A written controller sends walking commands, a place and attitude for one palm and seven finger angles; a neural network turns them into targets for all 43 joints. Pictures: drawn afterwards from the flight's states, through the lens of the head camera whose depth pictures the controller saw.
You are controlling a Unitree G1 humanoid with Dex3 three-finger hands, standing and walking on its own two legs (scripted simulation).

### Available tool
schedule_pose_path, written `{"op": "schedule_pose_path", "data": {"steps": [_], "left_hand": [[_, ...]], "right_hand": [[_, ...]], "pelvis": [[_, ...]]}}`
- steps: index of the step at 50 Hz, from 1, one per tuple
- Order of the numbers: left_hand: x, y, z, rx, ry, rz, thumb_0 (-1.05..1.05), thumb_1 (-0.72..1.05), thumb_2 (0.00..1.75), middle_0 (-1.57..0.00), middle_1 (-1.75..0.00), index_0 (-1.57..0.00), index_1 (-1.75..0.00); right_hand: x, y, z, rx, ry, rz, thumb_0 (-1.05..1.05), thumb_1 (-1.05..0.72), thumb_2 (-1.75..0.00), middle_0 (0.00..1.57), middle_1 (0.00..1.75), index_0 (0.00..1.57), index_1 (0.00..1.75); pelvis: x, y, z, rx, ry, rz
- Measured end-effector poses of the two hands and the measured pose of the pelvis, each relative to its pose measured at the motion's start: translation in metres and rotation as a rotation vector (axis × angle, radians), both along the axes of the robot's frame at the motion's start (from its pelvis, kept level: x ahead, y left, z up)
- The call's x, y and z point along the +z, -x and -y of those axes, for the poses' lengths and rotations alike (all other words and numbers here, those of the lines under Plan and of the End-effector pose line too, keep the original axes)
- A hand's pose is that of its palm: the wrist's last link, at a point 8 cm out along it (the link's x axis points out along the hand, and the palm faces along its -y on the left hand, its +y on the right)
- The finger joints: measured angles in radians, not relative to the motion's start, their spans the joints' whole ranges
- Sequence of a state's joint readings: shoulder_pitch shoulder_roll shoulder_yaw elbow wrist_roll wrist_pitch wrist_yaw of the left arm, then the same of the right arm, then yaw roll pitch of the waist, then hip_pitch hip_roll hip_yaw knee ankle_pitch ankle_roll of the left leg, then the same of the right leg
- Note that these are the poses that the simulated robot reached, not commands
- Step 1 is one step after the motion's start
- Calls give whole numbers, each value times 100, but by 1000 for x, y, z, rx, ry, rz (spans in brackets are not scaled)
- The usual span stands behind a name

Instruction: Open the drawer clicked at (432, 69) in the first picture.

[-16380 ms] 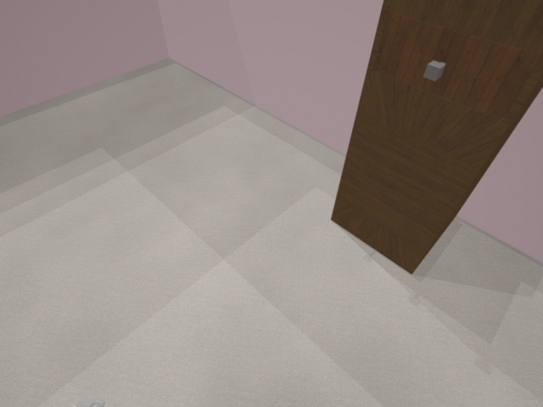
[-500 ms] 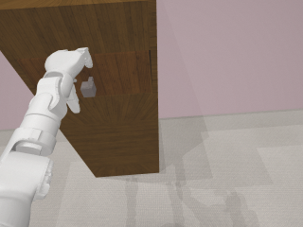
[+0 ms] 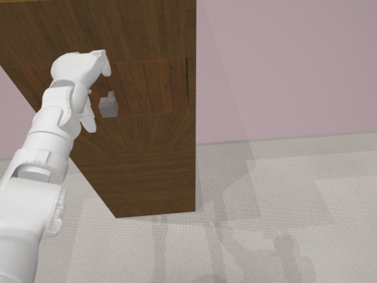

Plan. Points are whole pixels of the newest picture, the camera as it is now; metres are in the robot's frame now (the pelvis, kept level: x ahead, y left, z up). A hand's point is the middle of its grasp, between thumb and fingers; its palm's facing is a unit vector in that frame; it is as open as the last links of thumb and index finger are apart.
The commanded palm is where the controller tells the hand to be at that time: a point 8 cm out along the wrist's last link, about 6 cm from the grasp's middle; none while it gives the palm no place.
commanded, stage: re-aim the fingers above the handle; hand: left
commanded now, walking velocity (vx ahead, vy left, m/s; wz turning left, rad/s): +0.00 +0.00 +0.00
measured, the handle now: (109, 102) +0.52 +0.19 +0.09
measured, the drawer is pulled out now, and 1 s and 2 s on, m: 0.00 0.00 0.00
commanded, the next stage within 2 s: lower the fingers behind the handle in 1.10 s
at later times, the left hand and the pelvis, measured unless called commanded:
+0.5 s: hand (96, 91) +0.48 +0.19 +0.16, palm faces +0.00 -0.04 -1.00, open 13.7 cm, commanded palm +0.46 +0.20 +0.22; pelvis +0.00 +0.00 +0.00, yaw -1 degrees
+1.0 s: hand (95, 94) +0.47 +0.19 +0.16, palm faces -0.01 -0.03 -1.00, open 13.8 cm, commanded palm +0.46 +0.20 +0.22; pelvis +0.00 -0.01 +0.00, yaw +1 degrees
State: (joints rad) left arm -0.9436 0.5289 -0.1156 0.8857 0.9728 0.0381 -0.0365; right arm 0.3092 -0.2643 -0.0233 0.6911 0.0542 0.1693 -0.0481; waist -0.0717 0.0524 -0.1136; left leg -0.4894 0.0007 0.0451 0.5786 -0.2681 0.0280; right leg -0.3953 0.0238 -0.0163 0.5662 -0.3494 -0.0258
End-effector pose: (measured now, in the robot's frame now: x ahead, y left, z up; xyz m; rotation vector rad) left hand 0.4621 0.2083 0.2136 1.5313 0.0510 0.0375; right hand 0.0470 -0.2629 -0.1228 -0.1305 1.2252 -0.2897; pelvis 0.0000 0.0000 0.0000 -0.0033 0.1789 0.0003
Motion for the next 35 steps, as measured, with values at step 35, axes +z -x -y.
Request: {"op": "schedule_pose_path", "data": {"steps": [35], "left_hand": [[-2,14,18,-37,-1,2,0,-49,30,-33,-120,-32,-120]], "right_hand": [[5,-11,13,14,19,48,1,-91,-90,20,30,20,30]], "pelvis": [[2,2,8,5,-5,25]]}}
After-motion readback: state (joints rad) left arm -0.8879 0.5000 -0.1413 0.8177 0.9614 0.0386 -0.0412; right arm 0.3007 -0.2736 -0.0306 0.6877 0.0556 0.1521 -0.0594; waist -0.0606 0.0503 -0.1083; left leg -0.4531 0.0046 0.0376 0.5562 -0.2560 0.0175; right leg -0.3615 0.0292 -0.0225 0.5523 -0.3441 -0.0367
